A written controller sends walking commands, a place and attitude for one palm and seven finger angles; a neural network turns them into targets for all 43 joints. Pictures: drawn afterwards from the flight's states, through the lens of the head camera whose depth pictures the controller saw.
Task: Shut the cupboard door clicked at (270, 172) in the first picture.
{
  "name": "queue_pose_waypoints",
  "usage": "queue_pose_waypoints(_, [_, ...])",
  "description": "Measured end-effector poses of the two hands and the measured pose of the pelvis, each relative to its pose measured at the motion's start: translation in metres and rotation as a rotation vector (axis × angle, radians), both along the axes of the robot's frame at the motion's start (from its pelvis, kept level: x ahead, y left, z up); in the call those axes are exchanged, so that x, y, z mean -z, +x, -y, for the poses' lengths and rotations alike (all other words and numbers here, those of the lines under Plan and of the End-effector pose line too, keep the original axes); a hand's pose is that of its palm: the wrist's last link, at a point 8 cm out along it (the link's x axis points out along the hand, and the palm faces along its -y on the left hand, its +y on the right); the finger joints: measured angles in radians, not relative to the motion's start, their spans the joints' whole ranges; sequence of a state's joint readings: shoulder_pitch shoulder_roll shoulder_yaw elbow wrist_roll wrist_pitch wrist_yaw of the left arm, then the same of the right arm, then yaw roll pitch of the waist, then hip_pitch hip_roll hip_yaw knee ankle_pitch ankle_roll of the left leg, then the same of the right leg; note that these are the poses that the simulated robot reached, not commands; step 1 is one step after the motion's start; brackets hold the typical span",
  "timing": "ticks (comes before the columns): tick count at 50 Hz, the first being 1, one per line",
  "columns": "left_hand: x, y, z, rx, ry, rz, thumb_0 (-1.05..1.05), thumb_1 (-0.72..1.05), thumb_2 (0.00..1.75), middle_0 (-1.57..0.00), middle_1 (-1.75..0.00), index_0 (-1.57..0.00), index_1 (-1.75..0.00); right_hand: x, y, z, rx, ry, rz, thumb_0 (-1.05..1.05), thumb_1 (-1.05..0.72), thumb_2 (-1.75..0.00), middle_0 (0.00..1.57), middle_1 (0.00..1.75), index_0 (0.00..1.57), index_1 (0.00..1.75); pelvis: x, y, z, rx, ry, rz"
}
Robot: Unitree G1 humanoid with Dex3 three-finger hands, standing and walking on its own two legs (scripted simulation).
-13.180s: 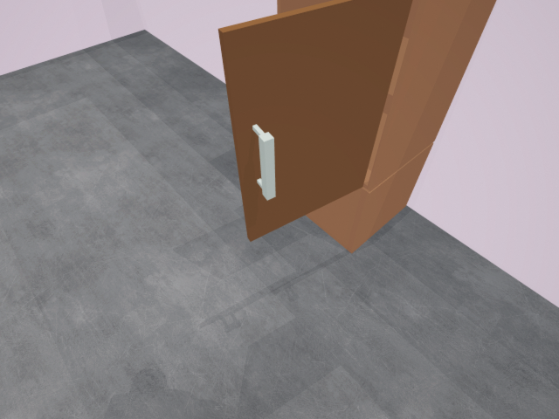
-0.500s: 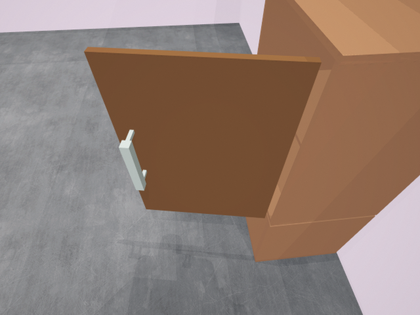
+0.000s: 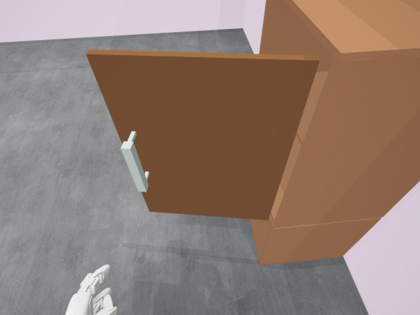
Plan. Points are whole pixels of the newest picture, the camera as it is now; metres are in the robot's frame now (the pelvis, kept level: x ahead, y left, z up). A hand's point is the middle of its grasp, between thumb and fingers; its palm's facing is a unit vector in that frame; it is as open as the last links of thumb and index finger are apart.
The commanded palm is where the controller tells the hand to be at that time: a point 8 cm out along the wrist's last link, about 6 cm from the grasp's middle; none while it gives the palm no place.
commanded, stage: raise the hand and make a fist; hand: left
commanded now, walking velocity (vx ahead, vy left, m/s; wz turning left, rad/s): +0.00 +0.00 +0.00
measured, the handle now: (138, 162) +0.47 +0.22 -0.03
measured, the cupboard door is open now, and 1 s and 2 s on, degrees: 79 79 79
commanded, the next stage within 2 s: bring the fist close to the handle in 1.78 s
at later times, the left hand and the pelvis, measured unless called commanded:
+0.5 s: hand (119, 313) +0.14 +0.17 -0.03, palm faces -0.08 -1.00 -0.04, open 5.1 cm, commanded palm +0.11 +0.23 -0.05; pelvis -0.08 +0.01 -0.12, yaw +0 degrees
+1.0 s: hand (118, 304) +0.15 +0.19 -0.05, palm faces -0.11 -0.99 -0.02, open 3.2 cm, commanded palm +0.13 +0.25 -0.03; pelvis -0.06 +0.02 -0.10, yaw +0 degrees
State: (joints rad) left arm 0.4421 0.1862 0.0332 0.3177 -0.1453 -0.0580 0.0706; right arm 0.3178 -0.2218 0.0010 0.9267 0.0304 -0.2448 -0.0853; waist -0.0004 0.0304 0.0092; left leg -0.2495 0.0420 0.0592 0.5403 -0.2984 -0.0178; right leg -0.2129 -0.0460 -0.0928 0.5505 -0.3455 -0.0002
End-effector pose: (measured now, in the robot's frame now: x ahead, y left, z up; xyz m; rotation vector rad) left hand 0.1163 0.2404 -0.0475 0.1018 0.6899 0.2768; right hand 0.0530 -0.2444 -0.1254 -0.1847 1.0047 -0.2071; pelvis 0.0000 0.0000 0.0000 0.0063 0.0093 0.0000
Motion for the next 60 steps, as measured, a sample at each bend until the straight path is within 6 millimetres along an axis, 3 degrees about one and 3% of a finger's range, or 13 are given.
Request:
queue_pose_waypoints(3, [-0.042, 0.051, 0.004, 0.072, 0.016, 0.329, 0.02, 0.92, 0.9, -0.24, -0.34, -0.24, -0.35, -0.008, 0.033, 0.01, -0.028, -0.016, 0.184, 0.02, -0.92, -0.9, 0.2, 0.3, 0.2, 0.3, 0.009, -0.012, -0.001, -0.018, 0.002, -0.047])
queue_pose_waypoints(6, [-0.051, 0.07, 0.016, 0.168, -0.052, 0.574, 0.02, 0.92, 0.9, -0.28, -0.38, -0.28, -0.39, -0.018, 0.062, 0.017, -0.063, -0.04, 0.328, 0.01, -0.92, -0.9, 0.2, 0.3, 0.2, 0.3, 0.025, -0.026, 0.002, -0.002, 0.013, -0.117])
queue_pose_waypoints(9, [-0.028, 0.055, 0.028, 0.28, -0.135, 0.689, 0.01, 0.91, 0.9, -0.32, -0.43, -0.32, -0.44, -0.025, 0.085, 0.021, -0.118, -0.069, 0.421, 0.01, -0.91, -0.9, 0.2, 0.3, 0.2, 0.3, 0.046, -0.038, 0.006, 0.013, 0.021, -0.17])
queue_pose_waypoints(14, [0.033, -0.003, 0.023, 0.312, -0.178, 0.578, 0.01, 0.9, 0.9, -0.41, -0.53, -0.42, -0.53, -0.017, 0.111, 0.019, -0.201, -0.114, 0.505, 0.01, -0.91, -0.9, 0.2, 0.3, 0.2, 0.3, 0.083, -0.052, 0.006, 0.002, 0.001, -0.219])
queue_pose_waypoints(17, [0.037, -0.028, 0.007, 0.249, -0.125, 0.569, 0.02, 0.9, 0.9, -0.47, -0.59, -0.47, -0.59, -0.001, 0.119, 0.006, -0.23, -0.105, 0.523, 0.01, -0.91, -0.9, 0.2, 0.3, 0.2, 0.3, 0.099, -0.059, 0.004, -0.007, -0.021, -0.228])
queue_pose_waypoints(23, [-0.01, -0.011, 0.003, 0.307, -0.041, 0.816, 0.03, 0.9, 0.9, -0.57, -0.71, -0.58, -0.71, 0.039, 0.104, -0.034, -0.252, -0.021, 0.485, 0.01, -0.91, -0.9, 0.2, 0.3, 0.2, 0.3, 0.117, -0.073, -0.004, -0.019, -0.062, -0.234])
queue_pose_waypoints(27, [-0.009, 0.017, 0.021, 0.433, -0.122, 0.75, 0.02, 0.9, 0.9, -0.64, -0.78, -0.65, -0.79, 0.056, 0.074, -0.052, -0.179, 0.052, 0.41, 0.01, -0.91, -0.9, 0.2, 0.3, 0.21, 0.3, 0.115, -0.077, -0.011, -0.009, -0.062, -0.243])
queue_pose_waypoints(32, [0.012, 0.019, 0.016, 0.381, -0.184, 0.505, 0.02, 0.9, 0.9, -0.74, -0.88, -0.74, -0.89, 0.056, 0.035, -0.052, -0.068, 0.066, 0.306, 0.02, -0.91, -0.9, 0.2, 0.3, 0.21, 0.3, 0.101, -0.073, -0.018, 0.01, -0.045, -0.24])
queue_pose_waypoints(37, [-0.01, 0.005, -0.016, 0.24, -0.062, 0.604, 0.02, 0.9, 0.9, -0.83, -0.98, -0.83, -0.99, 0.05, 0.019, -0.038, -0.072, 0.001, 0.259, 0.02, -0.91, -0.9, 0.2, 0.3, 0.21, 0.3, 0.095, -0.067, -0.021, 0.009, -0.046, -0.241])
queue_pose_waypoints(41, [-0.02, 0.005, -0.02, 0.265, -0.029, 0.723, 0.02, 0.9, 0.9, -0.9, -1.06, -0.9, -1.07, 0.049, 0.026, -0.027, -0.12, -0.05, 0.262, 0.02, -0.91, -0.9, 0.2, 0.3, 0.21, 0.3, 0.101, -0.067, -0.024, -0.007, -0.058, -0.249])
queue_pose_waypoints(48, [0.006, 0.021, 0.004, 0.408, -0.143, 0.583, 0.02, 0.9, 0.9, -1.03, -1.2, -1.03, -1.21, 0.032, 0.056, -0.024, -0.111, -0.077, 0.35, 0.02, -0.91, -0.9, 0.2, 0.3, 0.2, 0.3, 0.1, -0.063, -0.026, -0.001, -0.057, -0.257])
queue_pose_waypoints(56, [-0.037, 0.024, -0.024, 0.253, -0.027, 0.713, 0.02, 0.9, 0.9, -1.18, -1.36, -1.18, -1.37, 0.017, 0.086, -0.041, -0.16, -0.021, 0.397, 0.01, -0.91, -0.9, 0.2, 0.3, 0.2, 0.3, 0.089, -0.049, -0.021, -0.01, -0.06, -0.244])
queue_pose_waypoints(60, [-0.023, 0.029, -0.015, 0.301, -0.068, 0.652, 0.02, 0.9, 0.9, -1.23, -1.43, -1.24, -1.43, 0.021, 0.093, -0.045, -0.188, -0.002, 0.391, 0.01, -0.91, -0.9, 0.2, 0.3, 0.21, 0.3, 0.089, -0.047, -0.02, -0.017, -0.062, -0.246])
